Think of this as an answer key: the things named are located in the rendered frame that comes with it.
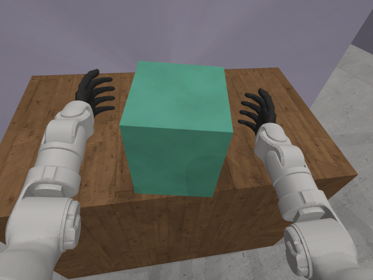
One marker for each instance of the robot left forearm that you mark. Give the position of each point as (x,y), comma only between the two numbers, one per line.
(57,167)

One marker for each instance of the robot right hand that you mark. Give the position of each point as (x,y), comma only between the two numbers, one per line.
(266,110)

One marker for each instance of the pedestal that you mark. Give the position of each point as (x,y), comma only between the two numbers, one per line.
(122,230)

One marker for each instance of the robot left hand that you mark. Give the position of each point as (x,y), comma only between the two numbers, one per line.
(87,93)

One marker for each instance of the carton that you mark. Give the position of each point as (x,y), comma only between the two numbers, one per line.
(176,128)

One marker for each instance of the robot left upper arm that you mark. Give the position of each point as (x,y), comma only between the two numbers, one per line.
(42,229)

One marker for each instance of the robot right forearm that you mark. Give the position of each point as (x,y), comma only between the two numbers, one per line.
(299,198)

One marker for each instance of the robot right upper arm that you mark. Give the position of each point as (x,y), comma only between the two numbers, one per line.
(321,250)

